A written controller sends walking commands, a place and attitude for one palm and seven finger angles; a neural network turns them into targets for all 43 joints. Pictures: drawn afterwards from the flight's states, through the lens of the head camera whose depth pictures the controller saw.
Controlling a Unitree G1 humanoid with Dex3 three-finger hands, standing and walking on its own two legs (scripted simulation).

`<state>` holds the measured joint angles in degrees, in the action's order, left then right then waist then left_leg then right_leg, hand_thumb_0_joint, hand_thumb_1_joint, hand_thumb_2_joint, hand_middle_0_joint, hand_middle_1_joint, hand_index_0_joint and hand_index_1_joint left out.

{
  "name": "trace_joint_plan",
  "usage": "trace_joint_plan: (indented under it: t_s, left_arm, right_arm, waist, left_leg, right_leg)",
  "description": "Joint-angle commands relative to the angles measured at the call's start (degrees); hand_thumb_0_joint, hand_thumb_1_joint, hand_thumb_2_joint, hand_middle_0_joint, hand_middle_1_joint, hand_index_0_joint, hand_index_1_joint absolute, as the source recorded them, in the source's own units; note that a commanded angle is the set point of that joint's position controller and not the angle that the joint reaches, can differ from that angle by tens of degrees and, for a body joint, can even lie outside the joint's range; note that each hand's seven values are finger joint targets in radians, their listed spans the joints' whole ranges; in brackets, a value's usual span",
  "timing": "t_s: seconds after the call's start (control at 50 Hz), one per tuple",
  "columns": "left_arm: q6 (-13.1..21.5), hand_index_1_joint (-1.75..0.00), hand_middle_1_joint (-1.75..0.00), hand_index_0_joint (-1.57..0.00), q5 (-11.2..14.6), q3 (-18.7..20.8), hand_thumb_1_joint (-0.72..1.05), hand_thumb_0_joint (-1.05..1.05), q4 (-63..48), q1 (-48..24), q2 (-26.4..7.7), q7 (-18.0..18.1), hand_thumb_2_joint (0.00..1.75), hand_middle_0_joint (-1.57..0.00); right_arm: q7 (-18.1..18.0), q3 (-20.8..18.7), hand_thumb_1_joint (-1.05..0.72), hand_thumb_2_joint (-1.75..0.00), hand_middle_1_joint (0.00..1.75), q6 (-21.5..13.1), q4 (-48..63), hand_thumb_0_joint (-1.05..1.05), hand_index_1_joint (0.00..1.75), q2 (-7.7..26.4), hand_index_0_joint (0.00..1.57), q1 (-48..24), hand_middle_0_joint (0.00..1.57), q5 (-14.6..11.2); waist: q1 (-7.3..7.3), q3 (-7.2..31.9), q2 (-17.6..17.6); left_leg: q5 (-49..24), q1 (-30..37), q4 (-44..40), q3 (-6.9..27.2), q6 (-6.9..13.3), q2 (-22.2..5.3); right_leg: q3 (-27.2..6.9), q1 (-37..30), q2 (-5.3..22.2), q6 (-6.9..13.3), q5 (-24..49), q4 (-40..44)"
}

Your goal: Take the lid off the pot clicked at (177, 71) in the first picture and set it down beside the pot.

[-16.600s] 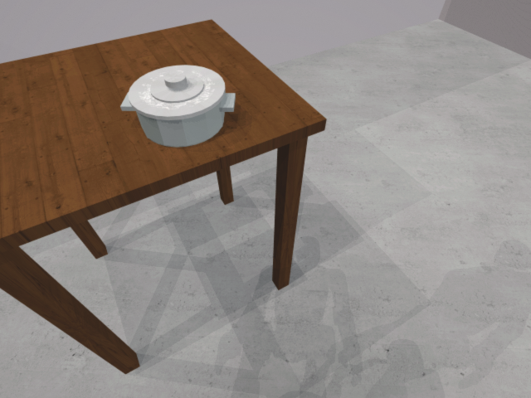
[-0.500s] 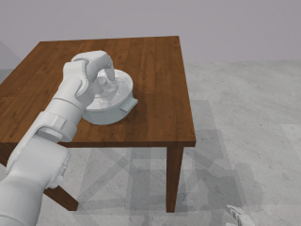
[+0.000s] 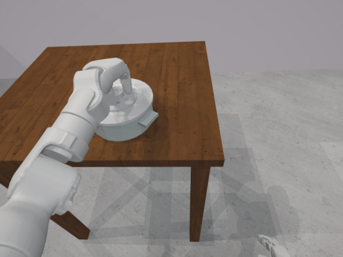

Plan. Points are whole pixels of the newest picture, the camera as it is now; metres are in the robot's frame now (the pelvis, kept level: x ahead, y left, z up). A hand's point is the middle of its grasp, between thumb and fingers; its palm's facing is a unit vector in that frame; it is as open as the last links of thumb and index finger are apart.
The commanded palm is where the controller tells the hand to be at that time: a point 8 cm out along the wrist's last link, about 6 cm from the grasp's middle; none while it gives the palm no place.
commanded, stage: close the fingers and squeeze the knob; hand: left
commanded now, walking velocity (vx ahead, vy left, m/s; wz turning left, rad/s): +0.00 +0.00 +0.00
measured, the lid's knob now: (116, 93) +0.48 +0.15 +0.15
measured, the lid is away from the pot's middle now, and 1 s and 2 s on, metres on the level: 0.00 0.00 0.01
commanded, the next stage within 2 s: lift the lid straight up in 0.52 s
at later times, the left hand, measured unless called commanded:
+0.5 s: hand (112, 93) +0.44 +0.15 +0.18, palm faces -0.30 -0.09 -0.95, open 6.7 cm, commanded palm +0.42 +0.16 +0.24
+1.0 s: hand (109, 90) +0.44 +0.15 +0.19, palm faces -0.30 -0.07 -0.95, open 6.6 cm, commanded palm +0.42 +0.16 +0.27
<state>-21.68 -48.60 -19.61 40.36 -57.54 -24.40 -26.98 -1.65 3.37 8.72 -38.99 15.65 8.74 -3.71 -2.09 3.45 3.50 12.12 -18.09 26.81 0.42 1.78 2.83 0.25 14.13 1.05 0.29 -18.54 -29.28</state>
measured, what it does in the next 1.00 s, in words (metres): stands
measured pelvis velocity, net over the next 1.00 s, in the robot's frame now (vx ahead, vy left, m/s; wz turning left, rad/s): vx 0.00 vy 0.00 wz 0.00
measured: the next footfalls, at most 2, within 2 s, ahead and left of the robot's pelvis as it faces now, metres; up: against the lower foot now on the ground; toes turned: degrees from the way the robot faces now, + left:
none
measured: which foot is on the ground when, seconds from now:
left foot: down 0.00-1.00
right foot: down 0.00-1.00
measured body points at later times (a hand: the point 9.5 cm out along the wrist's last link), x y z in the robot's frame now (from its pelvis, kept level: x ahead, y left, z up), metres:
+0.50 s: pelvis +0.00 +0.00 +0.00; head +0.00 -0.03 +0.45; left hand +0.45 +0.15 +0.23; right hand +0.13 -0.25 -0.12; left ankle +0.02 +0.10 -0.74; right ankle -0.04 -0.12 -0.74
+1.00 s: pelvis +0.00 +0.00 +0.00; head +0.00 -0.03 +0.45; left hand +0.45 +0.15 +0.24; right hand +0.15 -0.24 -0.12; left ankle +0.02 +0.10 -0.74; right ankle -0.04 -0.12 -0.74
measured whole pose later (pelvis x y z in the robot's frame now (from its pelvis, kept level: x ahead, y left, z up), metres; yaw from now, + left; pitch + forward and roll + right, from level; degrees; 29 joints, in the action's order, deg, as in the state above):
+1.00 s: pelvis +0.00 +0.00 +0.00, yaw +0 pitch +3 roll +1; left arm -20.5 -48.1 -19.7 41.1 -59.2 -25.4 -28.8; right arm -2.3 3.3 6.5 -39.8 15.6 8.7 -3.5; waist -2.1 3.2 3.6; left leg 11.8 -17.5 26.3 0.7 1.8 2.9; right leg 0.5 13.5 1.1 0.3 -18.3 -28.8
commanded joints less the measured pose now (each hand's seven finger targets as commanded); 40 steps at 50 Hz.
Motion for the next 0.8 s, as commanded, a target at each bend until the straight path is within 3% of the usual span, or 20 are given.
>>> trace_joint_plan:
  t_s: [0.0,0.08,0.12,0.18,0.2,0.28,0.3,0.34,0.38,0.4,0.42,0.48,0.54,0.58,0.6,0.64,0.68,0.7,0.76,0.78]
  left_arm:
    - [0.5,-0.98,-0.95,-0.81,-1.39,5.59,0.48,0.0,-10.73,-28.66,-10.87,2.11,0.8,-0.78]
    - [0.37,-0.98,-0.94,-0.82,-0.53,5.26,0.52,0.0,-8.02,-28.76,-10.81,2.04,0.83,-0.77]
    - [0.57,-0.98,-0.94,-0.82,-1.9,6.86,0.54,0.0,-6.01,-30.34,-13.71,2.31,0.84,-0.78]
    - [0.93,-0.98,-0.94,-0.83,-1.03,5.83,0.56,0.0,-5.43,-29.26,-12.1,2.27,0.86,-0.79]
    - [1.07,-0.98,-0.95,-0.84,-2.27,7.52,0.57,0.0,-4.59,-30.26,-14.5,2.54,0.86,-0.79]
    - [1.51,-0.99,-0.96,-0.86,-1.38,5.84,0.61,0.0,-6.91,-30.18,-12.0,2.36,0.88,-0.81]
    - [1.53,-0.99,-0.96,-0.87,-2.39,8.59,0.62,0.0,-5.64,-29.06,-15.45,2.55,0.89,-0.81]
    - [1.64,-0.99,-0.97,-0.88,-2.2,5.56,0.63,0.0,-6.76,-30.43,-12.11,2.14,0.9,-0.83]
    - [1.46,-1.0,-0.97,-0.89,-1.09,6.19,0.65,0.0,-6.48,-29.24,-12.51,2.15,0.91,-0.84]
    - [1.57,-1.0,-0.97,-0.9,-1.98,8.51,0.66,0.0,-6.55,-29.75,-15.59,2.38,0.91,-0.84]
    - [1.65,-1.0,-0.98,-0.91,-2.2,8.27,0.67,0.0,-4.95,-28.87,-15.51,2.31,0.92,-0.85]
    - [1.61,-1.01,-0.99,-0.92,-1.12,6.21,0.69,0.0,-5.33,-29.23,-13.0,2.19,0.93,-0.86]
    - [1.73,-1.02,-0.99,-0.93,-2.2,6.38,0.71,0.0,-7.67,-31.27,-13.42,2.32,0.94,-0.87]
    - [1.74,-1.02,-0.99,-0.94,-1.14,6.56,0.72,0.0,-9.47,-29.58,-12.81,2.27,0.94,-0.88]
    - [1.63,-1.02,-0.99,-0.94,-1.9,7.43,0.72,0.0,-9.17,-30.06,-14.01,2.37,0.94,-0.88]
    - [1.41,-1.02,-0.99,-0.94,-1.68,6.46,0.72,0.0,-8.53,-31.07,-13.26,2.03,0.95,-0.88]
    - [1.42,-1.02,-0.99,-0.94,-0.99,7.42,0.72,0.0,-8.49,-32.3,-15.03,2.17,0.95,-0.89]
    - [1.67,-1.02,-0.99,-0.94,-1.97,9.34,0.72,0.0,-9.8,-34.13,-17.45,2.43,0.95,-0.89]
    - [1.46,-1.02,-1.0,-0.95,-2.1,7.67,0.73,0.0,-8.76,-34.81,-15.41,2.11,0.95,-0.89]
    - [1.85,-1.02,-1.0,-0.95,-0.77,7.05,0.73,0.0,-13.02,-36.22,-14.54,2.09,0.95,-0.89]
  right_arm:
    - [-0.42,-1.85,-0.9,-0.9,0.3,-2.09,8.05,0.0,0.3,5.97,0.2,-6.17,0.2,0.14]
    - [-0.81,-1.74,-0.9,-0.9,0.3,-1.82,7.82,0.0,0.3,6.48,0.2,-6.33,0.2,0.13]
    - [-1.19,-1.47,-0.9,-0.9,0.3,-1.84,7.16,0.0,0.3,6.31,0.2,-5.65,0.2,0.07]
    - [-1.34,-1.58,-0.9,-0.9,0.3,-1.76,7.56,0.0,0.3,6.64,0.2,-5.78,0.2,0.25]
    - [-1.48,-1.44,-0.9,-0.9,0.3,-1.77,7.2,0.0,0.3,6.31,0.2,-5.21,0.2,0.23]
    - [-1.37,-1.84,-0.9,-0.9,0.3,-1.91,8.05,0.0,0.3,6.46,0.2,-5.73,0.2,0.36]
    - [-1.4,-1.66,-0.9,-0.9,0.3,-1.94,7.65,0.0,0.3,6.28,0.2,-5.14,0.2,0.33]
    - [-1.28,-1.67,-0.9,-0.9,0.3,-2.01,7.98,0.0,0.3,5.94,0.2,-5.65,0.2,0.12]
    - [-1.26,-1.81,-0.9,-0.9,0.3,-1.78,7.99,0.0,0.3,6.64,0.2,-5.53,0.2,0.17]
    - [-1.33,-1.73,-0.9,-0.9,0.3,-1.94,7.8,0.0,0.3,6.41,0.2,-5.12,0.2,0.31]
    - [-1.52,-1.6,-0.9,-0.9,0.3,-2.03,7.82,0.0,0.3,6.43,0.2,-5.25,0.2,0.24]
    - [-1.48,-1.74,-0.9,-0.9,0.3,-1.74,7.9,0.0,0.3,6.68,0.2,-5.71,0.2,0.06]
    - [-1.42,-1.78,-0.9,-0.9,0.3,-2.07,7.87,0.0,0.3,6.3,0.2,-5.36,0.2,0.18]
    - [-1.17,-2.07,-0.9,-0.9,0.3,-2.07,8.26,0.0,0.3,6.71,0.2,-5.81,0.2,0.25]
    - [-1.14,-1.88,-0.9,-0.9,0.3,-2.12,8.05,0.0,0.3,6.28,0.2,-5.78,0.2,0.22]
    - [-1.3,-1.85,-0.9,-0.9,0.3,-2.22,7.78,0.0,0.3,6.19,0.2,-5.81,0.2,0.19]
    - [-1.62,-1.71,-0.9,-0.9,0.3,-2.1,7.65,0.0,0.3,6.83,0.2,-6.1,0.2,0.18]
    - [-1.64,-1.71,-0.9,-0.9,0.3,-2.43,7.52,0.0,0.3,6.44,0.2,-5.57,0.2,0.29]
    - [-1.57,-1.77,-0.9,-0.9,0.3,-2.94,7.29,0.0,0.3,6.14,0.2,-5.62,0.2,0.23]
    - [-1.48,-1.85,-0.9,-0.9,0.3,-3.09,7.92,0.0,0.3,6.55,0.2,-6.35,0.2,0.23]
  waist:
    - [0.32,21.18,-5.63]
    - [0.11,17.74,-6.39]
    - [0.09,17.62,-7.44]
    - [0.23,17.44,-5.84]
    - [0.23,18.34,-6.73]
    - [0.22,19.36,-5.04]
    - [0.59,20.21,-6.52]
    - [-0.03,19.01,-5.99]
    - [0.17,17.98,-5.5]
    - [0.53,19.44,-6.24]
    - [0.41,18.39,-7.42]
    - [0.15,16.98,-5.63]
    - [0.23,20.24,-5.72]
    - [0.38,20.7,-4.04]
    - [0.37,21.17,-5.29]
    - [-0.02,18.96,-6.04]
    - [0.14,18.58,-5.32]
    - [0.45,21.03,-5.81]
    - [0.05,20.68,-5.35]
    - [0.13,22.74,-2.72]
  left_leg:
    - [-20.4,15.59,0.25,1.73,2.23,1.09]
    - [-15.86,13.1,-0.57,1.29,2.36,1.29]
    - [-13.49,12.11,-1.04,0.95,2.28,1.35]
    - [-13.81,12.08,-0.96,1.05,2.25,1.33]
    - [-13.34,11.91,-0.99,0.98,2.18,1.33]
    - [-14.86,13.04,-0.47,1.19,2.38,1.43]
    - [-15.04,12.75,-0.37,0.95,2.32,1.33]
    - [-15.67,12.86,-0.42,0.96,2.41,1.46]
    - [-14.91,12.38,-0.63,0.88,2.4,1.35]
    - [-15.02,12.49,-0.62,0.96,2.35,1.37]
    - [-14.4,11.76,-0.63,0.69,2.5,1.49]
    - [-13.48,11.69,-0.98,0.83,2.41,1.27]
    - [-15.08,13.29,-0.75,1.0,2.47,1.44]
    - [-17.5,14.4,-0.11,1.14,2.51,1.3]
    - [-17.52,14.33,-0.27,1.26,2.43,1.28]
    - [-15.33,13.53,-0.55,0.97,2.58,1.47]
    - [-14.67,12.84,-0.89,0.88,2.63,1.45]
    - [-15.9,13.81,-0.81,1.27,2.57,1.37]
    - [-16.64,14.77,-0.58,1.54,2.52,1.39]
    - [-19.1,16.42,-0.24,1.72,2.55,1.33]
  right_leg:
    - [0.92,-1.49,-2.66,1.86,23.56,2.5]
    - [1.28,-0.92,-2.65,2.01,21.92,3.46]
    - [0.85,-1.32,-2.48,1.7,20.97,3.29]
    - [1.13,-1.21,-2.43,1.99,21.09,3.48]
    - [0.65,-1.9,-2.38,1.77,20.75,3.11]
    - [0.85,-1.76,-2.43,2.07,21.92,3.22]
    - [0.37,-2.86,-2.38,1.75,22.43,2.79]
    - [0.61,-1.95,-2.41,1.69,22.85,2.92]
    - [0.87,-1.83,-2.48,1.95,22.3,3.54]
    - [0.5,-2.93,-2.4,1.73,22.6,2.95]
    - [0.43,-2.8,-2.36,1.55,22.8,3.14]
    - [0.89,-1.4,-2.47,1.9,21.18,3.7]
    - [0.44,-2.47,-2.36,1.68,22.39,3.0]
    - [0.63,-2.39,-2.45,2.03,23.7,3.14]
    - [0.42,-2.8,-2.41,1.81,23.42,2.79]
    - [0.59,-1.78,-2.52,1.65,22.43,3.4]
    - [0.61,-2.25,-2.43,1.91,22.39,3.86]
    - [0.31,-3.19,-2.39,1.76,23.06,3.07]
    - [0.47,-1.95,-2.49,1.71,22.53,3.24]
    - [0.56,-2.41,-2.46,2.06,24.06,3.23]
